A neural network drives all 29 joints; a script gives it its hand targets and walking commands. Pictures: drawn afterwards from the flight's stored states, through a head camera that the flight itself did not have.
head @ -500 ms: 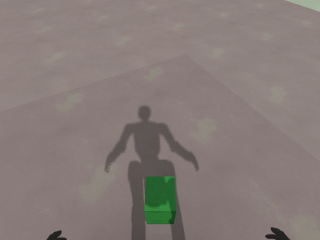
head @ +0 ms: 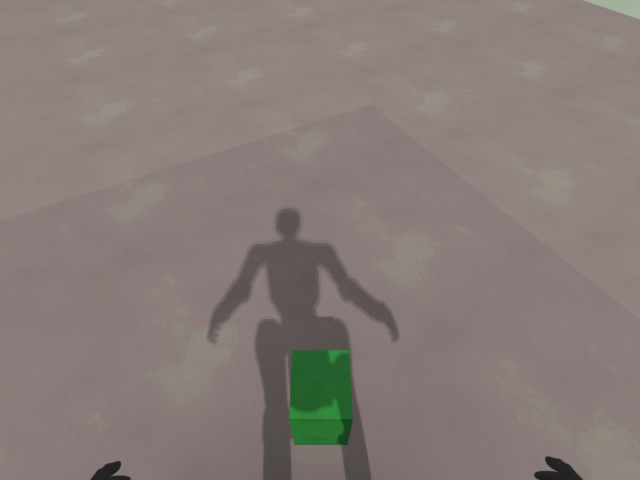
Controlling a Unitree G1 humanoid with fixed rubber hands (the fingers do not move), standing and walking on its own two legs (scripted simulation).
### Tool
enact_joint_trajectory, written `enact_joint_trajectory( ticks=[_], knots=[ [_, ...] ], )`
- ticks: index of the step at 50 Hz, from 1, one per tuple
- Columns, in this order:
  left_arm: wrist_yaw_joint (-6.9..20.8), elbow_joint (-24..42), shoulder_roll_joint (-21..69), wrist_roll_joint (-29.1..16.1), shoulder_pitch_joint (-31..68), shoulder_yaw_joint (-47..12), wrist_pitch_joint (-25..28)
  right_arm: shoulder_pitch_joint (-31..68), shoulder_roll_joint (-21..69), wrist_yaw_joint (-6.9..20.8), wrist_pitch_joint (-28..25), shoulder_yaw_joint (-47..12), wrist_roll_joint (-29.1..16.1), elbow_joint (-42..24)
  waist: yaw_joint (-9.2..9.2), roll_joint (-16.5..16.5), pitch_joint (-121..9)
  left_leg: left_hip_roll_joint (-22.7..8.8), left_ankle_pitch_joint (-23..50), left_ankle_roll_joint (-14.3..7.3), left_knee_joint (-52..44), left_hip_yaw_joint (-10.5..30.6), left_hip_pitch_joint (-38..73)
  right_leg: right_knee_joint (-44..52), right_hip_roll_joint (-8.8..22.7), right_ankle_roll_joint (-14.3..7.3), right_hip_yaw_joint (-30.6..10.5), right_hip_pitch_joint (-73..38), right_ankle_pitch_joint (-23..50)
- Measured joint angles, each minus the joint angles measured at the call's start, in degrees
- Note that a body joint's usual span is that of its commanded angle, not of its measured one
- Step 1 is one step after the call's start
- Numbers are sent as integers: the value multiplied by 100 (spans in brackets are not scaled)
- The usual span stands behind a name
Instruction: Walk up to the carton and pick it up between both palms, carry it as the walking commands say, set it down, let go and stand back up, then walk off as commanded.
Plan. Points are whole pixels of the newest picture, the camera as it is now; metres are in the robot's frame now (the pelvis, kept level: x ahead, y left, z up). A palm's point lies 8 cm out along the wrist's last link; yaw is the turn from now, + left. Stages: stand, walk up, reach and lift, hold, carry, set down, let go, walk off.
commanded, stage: walk off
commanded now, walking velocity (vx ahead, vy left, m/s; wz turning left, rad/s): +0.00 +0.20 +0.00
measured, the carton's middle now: (320, 399) +0.42 +0.02 -0.66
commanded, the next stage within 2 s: none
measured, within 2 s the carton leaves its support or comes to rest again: neither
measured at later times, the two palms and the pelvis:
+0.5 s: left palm out of the picture +0.03 +0.41 -0.14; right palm out of the picture +0.01 -0.17 -0.13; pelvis -0.02 +0.11 -0.01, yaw +0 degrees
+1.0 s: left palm out of the picture -0.03 +0.49 -0.12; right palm out of the picture +0.03 -0.06 -0.15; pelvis -0.02 +0.21 +0.00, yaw +1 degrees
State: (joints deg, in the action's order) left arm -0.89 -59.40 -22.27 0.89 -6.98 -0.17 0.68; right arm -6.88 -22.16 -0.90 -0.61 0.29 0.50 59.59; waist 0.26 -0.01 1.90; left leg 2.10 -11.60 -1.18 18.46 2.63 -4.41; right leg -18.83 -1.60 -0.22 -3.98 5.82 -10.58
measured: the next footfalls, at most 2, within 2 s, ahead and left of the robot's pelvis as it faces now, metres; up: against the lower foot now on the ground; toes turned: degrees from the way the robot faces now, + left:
left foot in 0.36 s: +0.02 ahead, +0.20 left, +0.00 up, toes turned +3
right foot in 0.72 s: +0.00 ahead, +0.06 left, +0.00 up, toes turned -7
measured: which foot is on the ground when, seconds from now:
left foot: down 0.00-0.16, up 0.18-0.34, down 0.36-0.72, up 0.74-1.00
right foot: down 0.00-0.36, up 0.38-0.70, down 0.72-1.00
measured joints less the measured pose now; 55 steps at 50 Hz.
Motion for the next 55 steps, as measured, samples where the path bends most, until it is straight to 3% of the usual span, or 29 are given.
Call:
enact_joint_trajectory(
  ticks=[8, 13, 15, 18, 19, 22, 24, 26, 29, 33, 36, 40, 42, 45, 50, 53, 55],
  knots=[
    [-76, 110, 257, 121, -64, -5, -187, -291, 172, -50, 370, 60, -16, 239, 118, 68, -1, 58, -197, 33, 524, -25, -392, -289, 58, 70, 16, 265, -123],
    [-194, 136, 236, 153, -222, 127, -249, -507, 255, 5, 482, 143, 60, 189, 160, -58, 28, -12, -1307, 183, 2132, -198, -1083, -500, 300, 211, -24, 479, -209],
    [-209, 122, 193, 166, -277, 181, -283, -567, 292, 29, 494, 168, 73, 120, 155, -139, 52, -138, -1339, 218, 2077, -243, -1120, -555, 446, 345, -63, 540, -225],
    [-208, 131, 123, 159, -334, 267, -361, -668, 311, 92, 475, 212, 109, 11, 128, -220, 102, -286, -669, 266, 1123, -332, -844, -908, 655, 574, -130, 736, -392],
    [-208, 140, 98, 153, -354, 295, -378, -689, 326, 117, 468, 232, 138, -20, 107, -263, 136, -242, -238, 228, 1032, -421, -846, -1245, 725, 509, -139, 883, -579],
    [-303, 148, 126, 38, -431, 326, -482, -726, 439, 138, 476, 200, 168, -139, 44, -245, 137, -155, -361, -36, 1130, -557, -899, -3130, 495, 239, -168, 1535, -1926],
    [-306, 175, 166, 28, -424, 336, -480, -761, 547, 90, 476, 155, 166, -219, 16, -213, 137, -116, -348, -143, 951, -601, -827, -4077, 342, 126, 19, 1812, -2001],
    [-295, 191, 228, 45, -414, 332, -440, -754, 634, 42, 459, 118, 159, -289, -13, -188, 142, -59, -257, -215, 789, -644, -765, -4414, 300, 102, 318, 1879, -1915],
    [-309, 210, 383, 25, -402, 282, -420, -700, 722, -11, 426, 80, 162, -367, -58, -128, 141, 52, -196, -331, 691, -717, -726, -3995, 293, 98, 707, 1674, -1930],
    [-367, 253, 679, -30, -366, 178, -402, -670, 793, -44, 443, 51, 181, -366, -84, -12, 123, 261, -233, -469, 737, -848, -737, -2750, 298, -3, 897, 1168, -1849],
    [-402, 272, 870, -11, -426, 118, -327, -721, 810, -42, 474, 51, 134, -314, -29, 76, 49, 426, -332, -535, 910, -971, -823, -1419, 373, -118, 955, 665, -1053],
    [-404, 277, 978, 93, -634, 149, -295, -767, 787, 9, 518, 158, 165, -275, 58, 240, 24, 434, -1304, 31, 3043, -508, -1623, -1241, 501, -152, 1009, 585, -827],
    [-385, 245, 940, 91, -769, 194, -287, -751, 737, 64, 509, 236, 183, -298, 86, 234, 25, 356, -1132, 265, 3942, -223, -1959, -1000, 605, -71, 1003, 477, -703],
    [-347, 234, 857, 108, -886, 256, -241, -726, 642, 144, 513, 331, 171, -338, 132, 182, 51, 107, -887, 562, 4424, 88, -2190, -793, 780, 64, 972, 416, -555],
    [-292, 252, 715, 173, -940, 375, -196, -616, 605, 238, 599, 328, 111, -482, 215, 37, 137, -434, -950, 787, 3242, -39, -1925, -807, 1067, 325, 925, 470, -517],
    [-254, 267, 597, 194, -952, 465, -240, -491, 640, 281, 605, 291, 95, -623, 295, -81, 175, -572, -958, 713, 2202, -324, -1549, -917, 1214, 527, 877, 564, -539],
    [-245, 293, 501, 176, -991, 508, -272, -447, 636, 281, 544, 293, 124, -694, 313, -146, 164, -555, -539, 586, 1265, -501, -1143, -1146, 1309, 667, 825, 695, -630]
  ],
)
